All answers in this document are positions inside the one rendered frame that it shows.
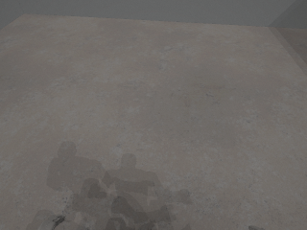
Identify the robot left hand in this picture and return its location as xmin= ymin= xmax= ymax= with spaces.
xmin=37 ymin=214 xmax=66 ymax=230

